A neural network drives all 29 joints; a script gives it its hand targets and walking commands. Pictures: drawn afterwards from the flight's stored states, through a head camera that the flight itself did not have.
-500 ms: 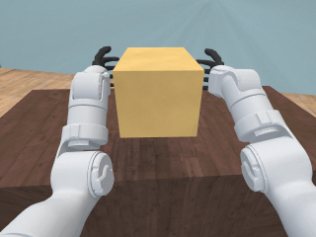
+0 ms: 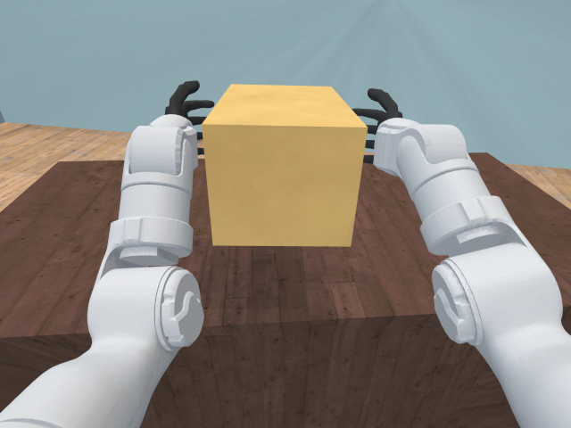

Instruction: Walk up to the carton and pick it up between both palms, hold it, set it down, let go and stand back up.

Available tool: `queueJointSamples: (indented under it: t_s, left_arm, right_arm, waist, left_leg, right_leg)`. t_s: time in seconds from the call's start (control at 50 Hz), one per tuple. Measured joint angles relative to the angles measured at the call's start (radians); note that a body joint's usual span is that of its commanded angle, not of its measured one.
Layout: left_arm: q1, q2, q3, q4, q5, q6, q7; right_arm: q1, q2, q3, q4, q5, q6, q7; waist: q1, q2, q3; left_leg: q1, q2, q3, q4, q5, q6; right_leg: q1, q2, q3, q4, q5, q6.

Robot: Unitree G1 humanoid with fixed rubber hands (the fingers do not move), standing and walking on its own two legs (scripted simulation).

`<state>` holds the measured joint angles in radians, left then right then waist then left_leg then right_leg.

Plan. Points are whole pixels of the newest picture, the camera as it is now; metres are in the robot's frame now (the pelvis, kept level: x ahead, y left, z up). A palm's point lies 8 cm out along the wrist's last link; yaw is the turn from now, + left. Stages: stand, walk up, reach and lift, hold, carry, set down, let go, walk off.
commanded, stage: hold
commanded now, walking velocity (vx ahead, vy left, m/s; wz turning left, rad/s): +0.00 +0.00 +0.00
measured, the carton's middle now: (281, 152) +0.44 +0.00 +0.27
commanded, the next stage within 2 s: none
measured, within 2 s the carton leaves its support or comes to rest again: neither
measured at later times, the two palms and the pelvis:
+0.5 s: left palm (179, 144) +0.38 +0.14 +0.31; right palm (387, 145) +0.36 -0.13 +0.31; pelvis +0.00 +0.00 +0.00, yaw +0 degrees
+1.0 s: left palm (179, 145) +0.38 +0.14 +0.31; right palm (383, 146) +0.37 -0.13 +0.31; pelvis +0.01 +0.00 +0.00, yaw +0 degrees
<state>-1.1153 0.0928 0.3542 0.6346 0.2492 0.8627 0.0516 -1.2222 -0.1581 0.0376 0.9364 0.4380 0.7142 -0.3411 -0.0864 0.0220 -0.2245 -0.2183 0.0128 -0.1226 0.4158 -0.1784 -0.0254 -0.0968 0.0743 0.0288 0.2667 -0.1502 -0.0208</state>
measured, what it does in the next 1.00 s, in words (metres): stands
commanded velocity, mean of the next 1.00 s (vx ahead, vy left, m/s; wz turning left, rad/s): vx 0.00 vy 0.00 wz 0.00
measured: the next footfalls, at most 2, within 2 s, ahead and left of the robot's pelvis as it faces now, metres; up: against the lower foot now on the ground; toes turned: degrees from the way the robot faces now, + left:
none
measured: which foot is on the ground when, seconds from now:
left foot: down 0.00-1.00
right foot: down 0.00-1.00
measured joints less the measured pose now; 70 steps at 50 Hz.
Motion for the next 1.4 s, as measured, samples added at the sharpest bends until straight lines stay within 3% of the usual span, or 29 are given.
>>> queueJointSamples:
  t_s: [0.06,0.18,0.32,0.46,0.68,0.84,0.94,1.24,1.4]
  left_arm:
    - [-0.003,0.004,-0.001,0.0,-0.009,-0.007,0.001]
    - [0.007,0.001,-0.009,0.004,0.008,0.002,-0.009]
    - [0.063,-0.014,-0.034,-0.08,0.014,0.032,-0.01]
    - [0.074,-0.033,-0.018,-0.13,0.007,0.036,0.011]
    - [0.001,-0.008,0.008,-0.011,-0.002,-0.006,0.006]
    - [-0.003,-0.003,0.011,0.006,0.013,0.004,-0.007]
    - [0.051,-0.007,-0.016,-0.074,0.007,0.022,-0.01]
    - [0.084,-0.027,-0.014,-0.142,0.001,0.017,-0.005]
    - [-0.002,-0.006,0.016,-0.029,0.016,0.013,-0.005]
  right_arm:
    - [0.002,-0.006,0.022,-0.017,0.005,0.003,-0.002]
    - [0.01,0.004,-0.007,-0.001,0.003,0.005,-0.004]
    - [0.047,0.001,0.017,-0.044,0.036,0.01,-0.017]
    - [0.054,-0.005,0.001,-0.076,0.036,0.004,-0.013]
    - [0.005,-0.002,-0.007,-0.015,-0.006,-0.001,0.007]
    - [-0.008,0.002,-0.007,0.016,0.0,0.005,0.005]
    - [0.045,0.003,0.029,-0.051,0.035,0.003,-0.01]
    - [0.083,-0.004,0.028,-0.142,0.023,0.02,-0.02]
    - [-0.006,0.012,-0.04,-0.009,-0.017,0.002,0.002]
  waist:
    - [0.006,0.003,-0.005]
    - [-0.014,-0.014,0.004]
    - [-0.034,-0.036,0.02]
    - [-0.024,-0.026,0.021]
    - [0.008,0.0,-0.007]
    - [-0.007,-0.023,0.011]
    - [-0.026,-0.027,0.016]
    - [-0.011,-0.001,0.023]
    - [0.01,-0.016,0.006]
  left_leg:
    - [0.002,0.0,0.001,-0.005,0.0,0.002]
    - [0.027,-0.001,-0.01,0.001,-0.011,0.0]
    - [0.021,0.0,-0.008,0.01,-0.013,-0.002]
    - [0.011,0.0,0.002,0.01,-0.006,0.001]
    - [-0.002,-0.002,0.006,0.0,-0.001,0.004]
    - [0.024,0.003,-0.006,-0.002,-0.009,-0.003]
    - [0.023,0.004,-0.014,0.01,-0.018,-0.006]
    - [0.011,-0.002,0.004,0.003,-0.002,0.004]
    - [0.001,0.001,0.009,-0.002,0.0,0.0]
  right_leg:
    - [0.005,-0.001,0.001,-0.01,0.003,0.001]
    - [0.044,0.0,-0.009,-0.028,0.001,0.0]
    - [0.037,0.002,-0.006,-0.02,0.002,0.0]
    - [0.02,0.001,0.004,-0.013,0.007,0.003]
    - [-0.002,-0.002,0.007,-0.005,0.004,0.004]
    - [0.031,0.003,-0.004,-0.017,-0.001,-0.004]
    - [0.041,0.007,-0.011,-0.024,-0.002,-0.005]
    - [0.014,-0.001,0.005,-0.009,0.006,0.004]
    - [-0.008,0.001,0.009,0.008,-0.001,-0.001]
